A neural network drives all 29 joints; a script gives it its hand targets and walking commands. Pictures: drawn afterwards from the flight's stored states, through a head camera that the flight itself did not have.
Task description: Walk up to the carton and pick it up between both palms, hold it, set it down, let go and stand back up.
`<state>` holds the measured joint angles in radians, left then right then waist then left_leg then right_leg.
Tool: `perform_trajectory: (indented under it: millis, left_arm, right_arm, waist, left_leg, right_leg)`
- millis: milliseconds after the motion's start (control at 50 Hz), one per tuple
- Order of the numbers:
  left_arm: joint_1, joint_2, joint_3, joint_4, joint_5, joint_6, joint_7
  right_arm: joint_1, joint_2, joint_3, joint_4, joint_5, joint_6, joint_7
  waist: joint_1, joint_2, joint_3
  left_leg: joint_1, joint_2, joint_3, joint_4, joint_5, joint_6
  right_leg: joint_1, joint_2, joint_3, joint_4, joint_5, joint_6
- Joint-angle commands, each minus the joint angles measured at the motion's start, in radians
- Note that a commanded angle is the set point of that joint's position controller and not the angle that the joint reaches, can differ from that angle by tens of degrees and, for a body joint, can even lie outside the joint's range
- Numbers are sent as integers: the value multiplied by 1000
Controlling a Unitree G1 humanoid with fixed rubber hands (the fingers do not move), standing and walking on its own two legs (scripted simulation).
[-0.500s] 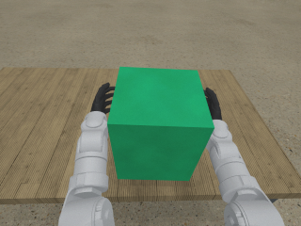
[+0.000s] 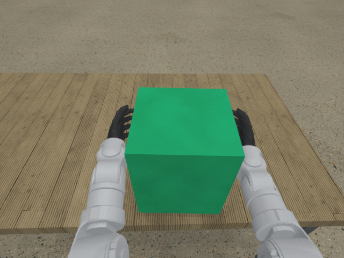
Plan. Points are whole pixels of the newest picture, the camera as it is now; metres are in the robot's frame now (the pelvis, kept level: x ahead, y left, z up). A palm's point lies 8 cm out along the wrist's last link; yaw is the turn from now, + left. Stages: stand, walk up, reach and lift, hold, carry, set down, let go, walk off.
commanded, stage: set down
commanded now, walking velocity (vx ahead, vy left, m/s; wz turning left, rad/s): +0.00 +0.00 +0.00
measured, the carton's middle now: (180, 153) +0.36 -0.02 +0.06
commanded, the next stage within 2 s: none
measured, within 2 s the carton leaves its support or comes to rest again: rests again in 0.78 s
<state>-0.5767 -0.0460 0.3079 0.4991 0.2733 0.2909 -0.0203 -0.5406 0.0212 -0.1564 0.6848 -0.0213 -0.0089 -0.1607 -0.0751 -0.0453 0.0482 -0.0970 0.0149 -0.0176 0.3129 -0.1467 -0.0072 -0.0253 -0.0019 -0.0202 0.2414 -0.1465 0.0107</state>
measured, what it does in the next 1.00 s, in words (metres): stands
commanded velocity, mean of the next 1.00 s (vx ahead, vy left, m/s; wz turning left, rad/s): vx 0.00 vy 0.00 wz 0.00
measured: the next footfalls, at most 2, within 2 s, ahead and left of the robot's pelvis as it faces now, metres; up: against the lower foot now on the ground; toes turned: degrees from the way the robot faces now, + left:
none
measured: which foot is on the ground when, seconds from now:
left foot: down 0.00-1.00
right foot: down 0.00-1.00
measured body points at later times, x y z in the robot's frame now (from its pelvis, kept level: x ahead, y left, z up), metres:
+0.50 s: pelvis +0.00 +0.00 +0.00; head +0.00 +0.02 +0.45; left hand +0.39 +0.14 +0.08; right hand +0.36 -0.17 +0.08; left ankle +0.02 +0.12 -0.75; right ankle -0.01 -0.13 -0.75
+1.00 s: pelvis +0.00 +0.00 +0.00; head +0.01 +0.02 +0.45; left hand +0.39 +0.13 +0.06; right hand +0.36 -0.17 +0.06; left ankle +0.02 +0.12 -0.75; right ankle -0.01 -0.12 -0.75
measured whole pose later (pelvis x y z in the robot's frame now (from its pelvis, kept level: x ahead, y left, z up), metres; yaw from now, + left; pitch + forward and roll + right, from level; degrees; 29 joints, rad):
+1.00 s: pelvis +0.00 +0.00 +0.00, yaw -1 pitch -1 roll -1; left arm -0.55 -0.06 0.33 0.70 0.28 0.04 -0.01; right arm -0.48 0.07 -0.28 0.79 -0.16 -0.21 -0.14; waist -0.04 -0.03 0.03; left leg -0.15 0.02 0.01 0.30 -0.13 -0.01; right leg -0.09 0.00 -0.02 0.23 -0.13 0.01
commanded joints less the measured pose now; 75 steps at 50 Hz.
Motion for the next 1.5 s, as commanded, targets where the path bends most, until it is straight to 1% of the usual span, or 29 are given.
perform_trajectory:
  millis: [0,60,240,280,340,380,400,480,500,540,620,640,700,740,780,880,920,940,960,980,1140,1180,1200,1240,1300,1320,1400,1440,1480]
  left_arm:
    - [-544,-563,-422,-111,-69,-74,-136]
    - [-533,-561,-413,-90,-64,-81,-137]
    - [-533,-569,-403,-50,-60,-123,-128]
    - [-537,-562,-386,-30,-50,-131,-129]
    - [-549,-575,-398,-26,-53,-153,-122]
    - [-538,-569,-380,14,-44,-157,-123]
    - [-550,-578,-386,6,-52,-165,-121]
    - [-538,-577,-371,23,-37,-187,-115]
    - [-546,-577,-372,25,-37,-194,-114]
    - [-529,-579,-359,39,-30,-203,-114]
    - [-516,-589,-377,25,-32,-228,-104]
    - [-518,-582,-372,37,-26,-230,-105]
    - [-525,-576,-360,50,-24,-238,-111]
    - [-520,-576,-353,54,-22,-250,-112]
    - [-529,-582,-361,48,-27,-269,-110]
    - [-519,-581,-366,62,-19,-310,-102]
    - [-510,-581,-362,87,-15,-321,-100]
    - [-496,-579,-354,101,-12,-326,-101]
    - [-489,-575,-348,114,-11,-331,-103]
    - [-490,-569,-344,115,-9,-336,-105]
    - [-451,-559,-300,181,23,-362,-109]
    - [-445,-558,-288,184,32,-366,-112]
    - [-446,-556,-282,190,33,-370,-112]
    - [-442,-552,-281,183,38,-380,-111]
    - [-429,-545,-262,200,54,-380,-113]
    - [-429,-542,-254,206,54,-382,-115]
    - [-435,-525,-227,215,66,-396,-115]
    - [-432,-523,-218,221,75,-401,-112]
    - [-422,-513,-200,237,80,-398,-117]
  right_arm:
    - [-591,556,353,-230,-4,-70,120]
    - [-580,554,341,-212,-16,-74,120]
    - [-581,569,321,-199,-49,-109,132]
    - [-563,563,300,-165,-66,-110,134]
    - [-548,568,285,-139,-77,-125,140]
    - [-554,564,264,-126,-91,-129,143]
    - [-560,568,257,-132,-97,-137,143]
    - [-546,576,258,-118,-108,-153,149]
    - [-539,578,251,-103,-112,-154,150]
    - [-538,578,244,-102,-120,-164,153]
    - [-534,594,273,-113,-115,-188,151]
    - [-514,591,265,-80,-120,-184,150]
    - [-503,592,243,-62,-138,-190,150]
    - [-496,601,245,-65,-148,-198,152]
    - [-495,613,243,-70,-155,-212,151]
    - [-475,625,256,-48,-163,-241,150]
    - [-469,621,253,-27,-170,-249,151]
    - [-470,620,248,-26,-174,-253,151]
    - [-460,618,241,-14,-182,-255,151]
    - [-445,617,235,7,-185,-257,150]
    - [-426,602,194,55,-216,-293,152]
    - [-413,599,180,68,-222,-300,152]
    - [-414,600,172,68,-226,-305,153]
    - [-399,601,168,85,-229,-312,153]
    - [-382,591,141,111,-242,-316,154]
    - [-390,591,134,101,-250,-320,154]
    - [-378,597,110,116,-270,-328,160]
    - [-368,593,90,138,-286,-331,161]
    - [-362,587,73,146,-296,-327,160]
  waist:
    - [4,57,-467]
    - [-2,48,-445]
    - [15,48,-456]
    - [14,46,-437]
    - [8,62,-454]
    - [13,57,-421]
    - [9,56,-438]
    - [23,58,-456]
    - [19,61,-453]
    - [31,57,-445]
    - [34,57,-488]
    - [29,61,-458]
    - [25,51,-435]
    - [32,46,-455]
    - [29,51,-484]
    - [36,57,-488]
    - [36,52,-477]
    - [44,53,-466]
    - [40,43,-454]
    - [35,43,-432]
    - [48,45,-386]
    - [46,41,-378]
    - [52,47,-380]
    - [49,55,-370]
    - [48,58,-340]
    - [52,46,-339]
    - [62,48,-338]
    - [55,57,-320]
    - [54,47,-291]
  left_leg:
    - [169,-39,67,10,279,-32]
    - [161,-37,66,4,261,-29]
    - [140,-32,74,-3,249,-26]
    - [131,-31,77,-14,218,-25]
    - [160,-25,76,-6,240,-36]
    - [141,-25,79,-17,203,-29]
    - [141,-23,79,-15,210,-30]
    - [142,-23,82,-8,247,-31]
    - [140,-22,84,-11,242,-32]
    - [134,-21,87,-16,229,-27]
    - [144,-20,84,5,299,-32]
    - [134,-20,85,-3,272,-31]
    - [112,-19,90,-19,222,-24]
    - [109,-19,95,-16,233,-21]
    - [101,-20,93,-11,251,-24]
    - [93,-18,92,-6,275,-27]
    - [91,-14,89,-8,274,-26]
    - [83,-14,90,-11,260,-24]
    - [78,-14,92,-15,249,-19]
    - [78,-13,92,-19,243,-19]
    - [69,-8,97,-22,232,-19]
    - [73,-8,100,-29,222,-17]
    - [69,-8,102,-28,223,-16]
    - [80,-6,104,-22,245,-20]
    - [81,-5,104,-31,215,-20]
    - [75,-6,108,-33,199,-15]
    - [61,-6,116,-42,174,-7]
    - [64,-5,117,-43,170,-8]
    - [57,-5,119,-50,144,-3]
  right_leg:
    - [94,35,-68,21,344,41]
    - [85,35,-67,14,330,40]
    - [83,33,-68,14,312,33]
    - [74,31,-68,7,279,33]
    - [48,35,-75,2,260,25]
    - [35,31,-74,-8,218,24]
    - [33,32,-77,-4,227,25]
    - [54,32,-76,-1,257,22]
    - [51,31,-76,-2,249,21]
    - [47,30,-76,-5,231,20]
    - [65,35,-73,8,304,19]
    - [58,32,-71,1,278,17]
    - [49,26,-70,-2,243,21]
    - [67,24,-68,1,264,22]
    - [80,21,-66,11,306,22]
    - [94,22,-64,16,332,20]
    - [85,22,-64,14,326,17]
    - [80,20,-63,10,304,16]
    - [80,19,-62,8,300,18]
    - [79,18,-62,7,297,18]
    - [58,19,-67,-7,257,10]
    - [56,19,-69,-13,243,11]
    - [52,18,-69,-15,234,8]
    - [51,19,-70,-12,253,7]
    - [30,19,-74,-25,199,6]
    - [26,18,-73,-28,184,9]
    - [26,13,-70,-26,164,11]
    - [17,15,-72,-28,150,9]
    - [13,13,-73,-34,129,12]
